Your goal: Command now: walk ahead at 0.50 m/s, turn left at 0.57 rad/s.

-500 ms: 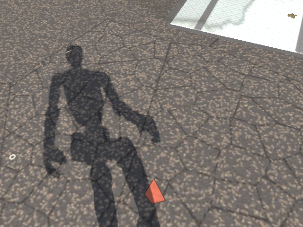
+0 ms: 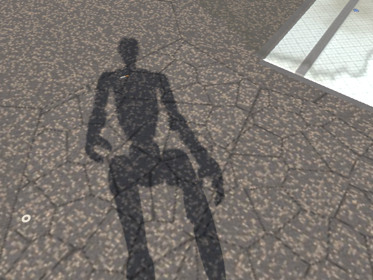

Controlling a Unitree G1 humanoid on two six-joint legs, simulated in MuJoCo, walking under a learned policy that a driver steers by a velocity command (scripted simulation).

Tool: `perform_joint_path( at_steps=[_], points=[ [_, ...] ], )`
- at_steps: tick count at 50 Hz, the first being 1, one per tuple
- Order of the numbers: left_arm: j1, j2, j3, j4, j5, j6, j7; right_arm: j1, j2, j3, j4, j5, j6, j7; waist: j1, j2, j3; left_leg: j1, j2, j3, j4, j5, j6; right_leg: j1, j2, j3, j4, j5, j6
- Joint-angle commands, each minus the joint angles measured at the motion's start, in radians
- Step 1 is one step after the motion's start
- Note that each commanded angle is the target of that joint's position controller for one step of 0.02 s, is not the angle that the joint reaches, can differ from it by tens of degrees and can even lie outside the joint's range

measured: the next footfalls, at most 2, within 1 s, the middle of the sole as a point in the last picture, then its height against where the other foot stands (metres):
right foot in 0.22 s outside the picture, level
left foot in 0.74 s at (130, 277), level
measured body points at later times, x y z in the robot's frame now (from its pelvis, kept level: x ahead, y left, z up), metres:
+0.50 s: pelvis +0.27 -0.03 +0.00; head +0.30 -0.03 +0.45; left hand +0.23 +0.25 -0.12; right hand +0.48 -0.25 -0.11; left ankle +0.29 +0.11 -0.67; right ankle +0.27 -0.13 -0.75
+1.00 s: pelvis +0.49 +0.13 +0.00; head +0.50 +0.15 +0.45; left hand +0.45 +0.40 -0.13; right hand +0.67 -0.08 -0.12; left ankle +0.45 +0.16 -0.74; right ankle +0.63 +0.02 -0.67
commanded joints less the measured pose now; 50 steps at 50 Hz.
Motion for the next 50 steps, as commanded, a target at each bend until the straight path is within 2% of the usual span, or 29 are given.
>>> perform_joint_path(
  at_steps=[1,4,6,8,9,10,11,12,13,14,15,17,19,22,28,32,34,35,36,37,38,39,40,41,42,43,44,46,50],
  points=[
    [-0.104,0.062,0.009,-0.089,-0.005,-0.01,-0.003,0.046,-0.153,-0.037,-0.046,0.0,-0.016,-0.007,-0.013,0.086,0.008,0.012,0.25,-0.226,-0.07,0.336,0.106,-0.028,0.04,-0.027,-0.1,0.107,0.005],
    [-0.195,0.064,0.002,-0.125,-0.012,-0.02,-0.007,0.098,-0.157,-0.038,-0.034,-0.008,-0.013,-0.015,-0.046,0.091,0.013,0.079,0.26,-0.254,-0.02,0.421,0.1,-0.025,0.073,-0.028,-0.19,0.116,-0.007],
    [-0.218,0.073,0.001,-0.143,-0.017,-0.028,-0.007,0.103,-0.167,-0.04,-0.035,-0.013,-0.011,-0.023,-0.045,0.102,0.015,0.104,0.274,-0.284,0.016,0.466,0.086,0.02,0.092,-0.02,-0.25,0.094,-0.023],
    [-0.141,0.094,0.007,-0.128,-0.021,-0.036,-0.001,0.053,-0.184,-0.044,-0.046,-0.015,-0.01,-0.029,0.004,0.117,0.003,0.063,0.272,-0.295,0.068,0.525,0.049,0.184,0.118,-0.015,-0.328,0.04,-0.049],
    [-0.051,0.116,0.017,-0.101,-0.022,-0.041,0.009,0.023,-0.194,-0.046,-0.053,-0.016,-0.013,-0.026,0.046,0.118,-0.034,0.025,0.252,-0.29,0.146,0.623,0.026,0.331,0.148,-0.027,-0.351,-0.003,-0.066],
    [0.081,0.143,0.029,-0.065,-0.019,-0.052,0.022,0.003,-0.195,-0.045,-0.054,-0.008,-0.019,-0.016,0.114,0.075,-0.104,-0.023,0.198,-0.249,0.311,0.647,0.001,0.524,0.139,-0.025,-0.414,0.022,-0.091],
    [0.233,0.206,0.046,-0.052,0.0,-0.062,0.04,0.005,-0.143,-0.03,-0.075,0.004,-0.029,-0.006,0.173,-0.003,-0.235,-0.144,0.139,-0.195,0.561,0.435,-0.023,0.762,-0.038,0.146,-0.443,-0.138,-0.137],
    [0.271,0.29,0.065,-0.06,0.019,-0.053,0.048,0.102,-0.046,-0.011,-0.106,0.032,-0.026,-0.009,0.128,-0.224,-0.356,-0.433,-0.016,-0.062,0.847,-0.273,-0.057,0.994,-0.324,0.581,-0.522,-0.227,-0.238],
    [0.222,0.238,0.063,-0.059,-0.003,-0.04,0.042,0.108,-0.132,-0.019,-0.09,-0.008,-0.015,-0.018,0.091,-0.167,-0.311,-0.527,0.053,-0.047,0.959,-0.316,-0.05,0.901,-0.334,0.73,-0.569,-0.304,-0.269],
    [0.155,0.148,0.043,-0.07,-0.011,-0.037,0.039,0.05,-0.142,-0.024,-0.078,-0.02,-0.006,-0.014,0.075,-0.051,-0.165,-0.537,0.103,-0.038,0.974,-0.224,-0.053,0.759,-0.293,0.58,-0.59,-0.308,-0.254],
    [0.115,0.093,0.03,-0.065,-0.012,-0.039,0.034,-0.001,-0.127,-0.021,-0.08,-0.022,-0.001,-0.005,0.068,0.01,-0.082,-0.521,0.136,-0.021,0.938,-0.162,-0.06,0.655,-0.237,0.431,-0.613,-0.217,-0.235],
    [0.118,0.075,0.023,-0.039,-0.014,-0.05,0.034,-0.026,-0.104,-0.019,-0.085,-0.035,0.019,0.014,0.046,-0.061,-0.028,-0.481,0.175,0.002,0.885,-0.133,-0.073,0.55,-0.163,0.24,-0.655,-0.045,-0.2],
    [0.149,0.08,0.027,-0.015,-0.025,-0.072,0.024,-0.043,-0.086,-0.015,-0.095,-0.036,0.036,0.028,0.039,-0.071,-0.031,-0.476,0.18,0.017,0.876,-0.112,-0.077,0.533,-0.154,0.153,-0.671,0.103,-0.204],
    [0.174,0.09,0.034,0.01,-0.031,-0.087,0.018,-0.143,-0.068,-0.008,-0.138,-0.038,0.044,0.045,0.042,-0.061,-0.012,-0.563,0.203,0.026,0.829,-0.029,-0.087,0.554,-0.162,0.051,-0.711,0.182,-0.217],
    [0.217,0.104,0.041,0.05,-0.029,-0.083,0.018,-0.35,-0.031,0.017,-0.211,-0.031,0.034,0.072,0.076,-0.055,0.029,-0.528,0.213,0.113,0.509,0.175,-0.088,0.561,-0.123,-0.148,-0.721,0.241,-0.183],
    [0.274,0.142,0.051,0.081,-0.029,-0.067,0.028,-0.432,-0.047,0.017,-0.245,-0.041,0.036,0.077,0.095,-0.054,0.048,-0.475,0.191,0.181,0.372,0.085,-0.046,0.65,-0.16,-0.197,-0.677,0.326,-0.162],
    [0.291,0.169,0.056,0.095,-0.027,-0.051,0.034,-0.41,-0.061,0.009,-0.245,-0.048,0.037,0.068,0.078,-0.063,0.019,-0.402,0.138,0.217,0.331,-0.024,-0.009,0.709,-0.169,-0.238,-0.552,0.597,-0.149],
    [0.296,0.184,0.058,0.1,-0.027,-0.041,0.037,-0.346,-0.074,0.001,-0.229,-0.052,0.034,0.062,0.048,-0.065,-0.026,-0.319,0.099,0.228,0.308,-0.066,0.014,0.724,-0.168,-0.257,-0.424,0.737,-0.145],
    [0.287,0.189,0.056,0.095,-0.031,-0.032,0.038,-0.204,-0.092,-0.013,-0.185,-0.057,0.025,0.051,-0.017,-0.037,-0.108,-0.143,0.055,0.23,0.244,-0.047,0.043,0.676,-0.151,-0.286,-0.221,0.757,-0.131],
    [0.286,0.172,0.049,0.07,-0.025,-0.03,0.037,-0.02,-0.155,-0.04,-0.13,-0.065,0.02,0.033,-0.091,0.051,-0.223,0.121,0.136,0.082,0.199,-0.118,0.087,0.492,-0.126,-0.294,0.065,0.519,-0.099],
    [0.324,0.045,0.019,-0.012,-0.025,-0.035,0.013,-0.029,-0.281,-0.068,-0.146,-0.047,0.024,0.017,-0.021,0.311,-0.318,0.441,0.461,-0.449,0.136,-0.189,0.219,0.037,0.041,-0.269,0.408,-0.369,-0.035],
    [0.197,0.133,0.037,-0.039,-0.014,-0.04,0.013,0.027,-0.277,-0.071,-0.168,-0.019,0.034,0.006,-0.094,0.176,-0.359,0.447,0.503,-0.679,0.007,-0.139,0.251,-0.088,0.1,-0.062,0.519,-0.405,-0.028],
    [0.138,0.124,0.034,-0.051,-0.03,-0.046,0.009,-0.011,-0.233,-0.059,-0.135,-0.017,0.036,-0.007,-0.068,0.116,-0.211,0.356,0.481,-0.462,0.007,0.007,0.22,-0.143,0.035,-0.033,0.496,-0.277,-0.046],
    [0.164,0.1,0.022,-0.028,-0.039,-0.055,0.01,-0.063,-0.162,-0.039,-0.127,-0.015,0.028,-0.012,-0.018,0.073,-0.125,0.206,0.442,-0.339,0.001,0.176,0.181,-0.073,0.001,-0.038,0.398,-0.201,-0.054],
    [0.187,0.09,0.02,-0.004,-0.032,-0.049,0.009,-0.108,-0.12,-0.023,-0.124,-0.016,0.016,-0.012,0.027,0.05,-0.082,0.1,0.391,-0.243,-0.015,0.29,0.137,0.008,-0.023,-0.034,0.321,-0.184,-0.056],
    [0.236,0.085,0.018,0.019,-0.018,-0.03,0.006,-0.14,-0.092,-0.011,-0.121,-0.013,0.004,-0.011,0.065,0.062,-0.075,0.024,0.36,-0.173,-0.038,0.35,0.112,0.09,-0.031,-0.031,0.283,-0.176,-0.053],
    [0.266,0.081,0.018,0.041,-0.012,-0.012,0.001,-0.143,-0.079,-0.004,-0.115,-0.013,-0.009,-0.007,0.077,0.073,-0.082,-0.019,0.345,-0.13,-0.059,0.387,0.101,0.144,-0.027,-0.034,0.269,-0.166,-0.052],
    [0.263,0.073,0.023,0.052,-0.018,0.003,-0.013,-0.114,-0.097,-0.008,-0.086,-0.011,-0.03,-0.002,0.084,0.071,-0.059,-0.041,0.33,-0.075,-0.104,0.399,0.091,0.134,-0.014,-0.035,0.239,-0.116,-0.053],
    [0.127,0.065,0.03,0.03,-0.031,0.009,-0.018,-0.048,-0.103,-0.007,-0.041,-0.015,-0.042,-0.003,0.037,0.071,0.027,0.007,0.322,0.009,-0.17,0.339,0.034,-0.018,0.018,0.016,0.139,0.031,-0.059]
  ],
)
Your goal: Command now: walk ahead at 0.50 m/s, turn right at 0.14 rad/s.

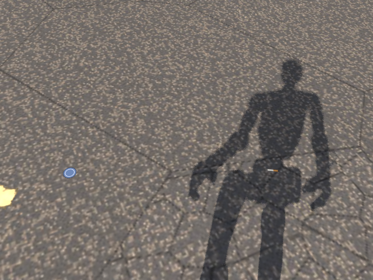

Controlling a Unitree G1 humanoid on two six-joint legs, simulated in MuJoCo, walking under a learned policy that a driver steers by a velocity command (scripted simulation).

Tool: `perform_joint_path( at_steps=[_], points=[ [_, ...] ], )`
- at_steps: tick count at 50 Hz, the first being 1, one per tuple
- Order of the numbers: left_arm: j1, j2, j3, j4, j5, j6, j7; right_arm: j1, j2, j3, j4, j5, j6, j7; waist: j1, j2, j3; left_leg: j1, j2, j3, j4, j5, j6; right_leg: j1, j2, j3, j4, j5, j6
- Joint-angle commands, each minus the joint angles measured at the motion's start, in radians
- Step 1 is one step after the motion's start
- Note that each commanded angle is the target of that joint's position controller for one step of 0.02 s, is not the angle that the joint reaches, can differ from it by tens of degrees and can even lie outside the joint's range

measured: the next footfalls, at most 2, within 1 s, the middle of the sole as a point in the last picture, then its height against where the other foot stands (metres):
right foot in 0.30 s outside the picture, level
left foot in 0.78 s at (193, 238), level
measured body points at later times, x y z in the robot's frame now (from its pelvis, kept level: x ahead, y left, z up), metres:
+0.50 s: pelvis +0.28 -0.06 -0.01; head +0.30 -0.06 +0.44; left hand +0.40 +0.20 -0.14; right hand +0.33 -0.33 -0.12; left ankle +0.31 +0.10 -0.66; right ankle +0.27 -0.10 -0.75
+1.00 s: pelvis +0.55 -0.09 +0.00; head +0.58 -0.08 +0.45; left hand +0.78 +0.10 -0.13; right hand +0.48 -0.36 -0.11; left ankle +0.61 -0.01 -0.75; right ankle +0.47 -0.18 -0.67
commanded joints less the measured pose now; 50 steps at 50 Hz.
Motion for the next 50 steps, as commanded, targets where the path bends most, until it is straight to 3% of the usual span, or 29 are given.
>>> perform_joint_path(
  at_steps=[1,5,9,12,13,14,15,16,17,18,19,20,22,25,29,34,36,38,39,40,41,42,43,44,45,47,48,50],
  points=[
    [-0.017,0.069,0.024,-0.038,-0.007,0.0,-0.002,0.035,-0.129,-0.029,-0.025,0.001,-0.027,-0.006,-0.013,0.081,0.031,0.019,0.283,-0.115,-0.153,0.321,0.03,-0.082,0.026,0.049,-0.055,0.112,-0.005],
    [-0.097,0.05,0.016,-0.052,0.0,-0.01,-0.006,0.044,-0.11,-0.016,0.0,0.001,-0.038,-0.016,-0.028,0.089,0.05,0.08,0.28,-0.026,-0.158,0.409,-0.002,-0.087,0.057,0.009,-0.206,0.225,-0.015],
    [-0.208,0.021,-0.004,-0.095,0.008,-0.017,-0.018,0.115,-0.104,-0.006,0.052,-0.003,-0.034,-0.035,-0.065,0.085,0.074,0.192,0.301,0.037,-0.113,0.611,-0.019,-0.077,0.079,-0.096,-0.361,0.199,-0.047],
    [-0.156,0.036,-0.001,-0.094,0.007,-0.016,-0.013,0.109,-0.145,-0.009,0.071,-0.01,-0.028,-0.051,-0.024,0.131,0.012,0.259,0.316,0.083,0.06,1.058,-0.048,0.062,0.162,-0.176,-0.419,0.069,-0.108],
    [-0.086,0.05,0.004,-0.075,0.009,-0.017,-0.009,0.097,-0.163,-0.013,0.072,-0.013,-0.023,-0.058,0.01,0.152,-0.026,0.267,0.326,0.092,0.167,1.182,-0.053,0.132,0.191,-0.186,-0.422,0.014,-0.133],
    [0.03,0.078,0.017,-0.043,0.011,-0.021,-0.004,0.079,-0.182,-0.019,0.067,-0.018,-0.016,-0.06,0.063,0.159,-0.083,0.237,0.335,0.097,0.328,1.192,-0.053,0.253,0.209,-0.169,-0.448,-0.019,-0.162],
    [0.181,0.112,0.035,0.001,0.021,-0.03,0.003,0.043,-0.196,-0.022,0.051,-0.013,-0.012,-0.058,0.144,0.136,-0.155,0.12,0.32,0.117,0.556,1.025,-0.054,0.462,0.201,-0.112,-0.538,0.01,-0.203],
    [0.296,0.203,0.066,0.02,0.027,-0.028,0.018,0.025,-0.161,-0.012,0.011,-0.008,-0.021,-0.05,0.19,0.012,-0.249,-0.103,0.239,0.143,0.896,0.525,-0.058,0.692,-0.008,0.154,-0.566,-0.022,-0.283],
    [0.219,0.278,0.086,0.002,0.009,-0.016,0.024,0.06,-0.091,-0.004,-0.046,0.003,-0.032,-0.027,0.083,-0.217,-0.297,-0.548,0.002,0.025,1.228,-0.342,-0.104,0.933,-0.24,0.727,-0.671,0.108,-0.46],
    [0.186,0.244,0.087,0.002,-0.029,-0.011,0.02,-0.009,-0.135,-0.005,-0.051,-0.02,-0.042,-0.019,0.106,-0.009,-0.24,-0.647,0.09,-0.142,1.234,-0.256,-0.085,0.883,-0.216,0.657,-0.714,0.079,-0.45],
    [0.131,0.195,0.074,-0.006,-0.025,-0.01,0.025,-0.056,-0.132,-0.002,-0.075,-0.006,-0.055,-0.012,0.08,0.03,-0.125,-0.657,0.134,-0.136,1.164,-0.172,-0.087,0.749,-0.197,0.542,-0.748,0.089,-0.414],
    [0.095,0.137,0.059,-0.001,-0.019,-0.009,0.025,-0.053,-0.132,-0.003,-0.072,-0.003,-0.058,-0.012,0.032,0.106,-0.033,-0.612,0.169,-0.119,1.062,-0.14,-0.094,0.608,-0.152,0.452,-0.781,0.169,-0.364],
    [0.05,0.107,0.047,-0.007,-0.02,-0.023,0.031,-0.034,-0.111,0.003,-0.073,-0.031,-0.02,-0.009,-0.02,0.091,-0.005,-0.509,0.198,-0.109,0.947,-0.136,-0.13,0.463,-0.061,0.323,-0.809,0.28,-0.315],
    [0.08,0.147,0.056,0.004,-0.023,-0.047,0.026,-0.06,-0.087,0.01,-0.099,-0.036,0.016,-0.002,-0.029,0.041,-0.017,-0.485,0.199,-0.066,0.811,-0.092,-0.168,0.399,-0.002,0.25,-0.824,0.383,-0.302],
    [0.14,0.158,0.062,0.011,-0.027,-0.043,0.028,-0.235,-0.078,0.019,-0.162,-0.028,0.017,0.005,0.034,-0.007,0.0,-0.516,0.189,-0.043,0.558,0.091,-0.192,0.423,0.05,0.233,-0.814,0.366,-0.239],
    [0.21,0.175,0.07,0.011,-0.011,-0.033,0.036,-0.367,-0.093,0.026,-0.211,-0.013,0.002,0.008,0.098,-0.028,-0.021,-0.51,0.143,-0.051,0.378,0.148,-0.175,0.555,0.022,0.3,-0.731,0.438,-0.212],
    [0.181,0.188,0.074,-0.005,-0.005,-0.034,0.044,-0.343,-0.117,0.02,-0.213,-0.011,-0.007,0.006,0.072,-0.036,-0.027,-0.429,0.129,-0.076,0.304,0.101,-0.154,0.565,-0.001,0.345,-0.688,0.441,-0.189],
    [0.118,0.207,0.077,-0.026,-0.002,-0.04,0.043,-0.193,-0.159,0.003,-0.171,-0.009,-0.018,-0.005,-0.007,-0.036,-0.074,-0.204,0.09,-0.071,0.236,0.025,-0.121,0.513,0.014,0.362,-0.571,0.515,-0.152],
    [0.105,0.192,0.071,-0.027,-0.011,-0.048,0.034,-0.065,-0.191,-0.011,-0.139,-0.018,-0.032,-0.016,-0.077,0.022,-0.141,-0.017,0.126,-0.099,0.171,0.037,-0.091,0.456,0.076,0.314,-0.392,0.49,-0.127],
    [0.114,0.112,0.047,-0.059,-0.023,-0.06,0.027,0.098,-0.267,-0.03,-0.134,-0.04,-0.038,-0.035,-0.132,0.143,-0.297,0.209,0.366,-0.334,0.133,-0.187,-0.038,0.347,0.14,0.222,-0.113,0.237,-0.101],
    [0.223,0.058,0.036,-0.093,-0.041,-0.056,0.026,0.069,-0.344,-0.05,-0.139,-0.045,-0.019,-0.037,-0.05,0.375,-0.354,0.36,0.573,-0.788,0.007,-0.271,0.069,0.051,0.28,0.109,0.101,-0.378,-0.078],
    [0.213,0.138,0.043,-0.054,-0.006,-0.037,0.036,0.014,-0.257,-0.042,-0.144,-0.03,-0.007,-0.032,-0.029,0.214,-0.245,0.261,0.552,-0.796,0.008,-0.381,0.08,-0.038,0.176,0.108,0.201,-0.32,-0.086],
    [0.148,0.145,0.045,-0.05,0.003,-0.032,0.027,-0.036,-0.169,-0.022,-0.154,-0.021,-0.006,-0.027,-0.033,0.104,-0.135,0.14,0.496,-0.639,-0.004,-0.336,0.062,-0.028,0.143,0.103,0.192,-0.218,-0.081],
    [0.111,0.119,0.041,-0.054,0.002,-0.031,0.02,-0.069,-0.129,-0.01,-0.147,-0.021,-0.01,-0.023,-0.018,0.075,-0.062,0.046,0.445,-0.49,-0.017,-0.098,0.05,-0.001,0.122,0.092,0.155,-0.167,-0.067],
    [0.1,0.105,0.04,-0.055,0.011,-0.023,0.016,-0.067,-0.116,-0.006,-0.136,-0.018,-0.017,-0.023,-0.006,0.112,-0.039,0.0,0.408,-0.379,-0.011,0.139,0.04,0.027,0.108,0.083,0.125,-0.162,-0.052],
    [0.126,0.085,0.037,-0.049,0.016,-0.003,0.011,-0.041,-0.113,-0.004,-0.106,-0.006,-0.037,-0.016,0.018,0.154,-0.057,-0.04,0.372,-0.238,0.023,0.579,0.044,0.091,0.126,0.069,0.108,-0.175,-0.027],
    [0.124,0.078,0.036,-0.052,0.014,0.001,0.011,-0.029,-0.115,-0.005,-0.095,-0.001,-0.046,-0.01,0.024,0.155,-0.077,-0.031,0.367,-0.197,0.031,0.699,0.052,0.094,0.139,0.07,0.092,-0.161,-0.019],
    [0.094,0.064,0.03,-0.062,0.009,0.004,0.008,-0.038,-0.127,-0.008,-0.081,0.0,-0.048,-0.008,0.034,0.171,-0.087,-0.028,0.357,-0.135,0.021,0.759,0.06,0.085,0.149,0.066,0.019,-0.117,-0.004]
  ],
)
Keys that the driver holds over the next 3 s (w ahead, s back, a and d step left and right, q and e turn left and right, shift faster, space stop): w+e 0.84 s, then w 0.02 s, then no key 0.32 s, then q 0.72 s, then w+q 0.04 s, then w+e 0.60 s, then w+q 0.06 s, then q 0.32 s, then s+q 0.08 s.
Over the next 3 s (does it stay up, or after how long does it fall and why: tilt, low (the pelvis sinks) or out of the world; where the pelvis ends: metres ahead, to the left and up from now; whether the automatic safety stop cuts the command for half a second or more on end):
stays up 0.94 -0.21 0.00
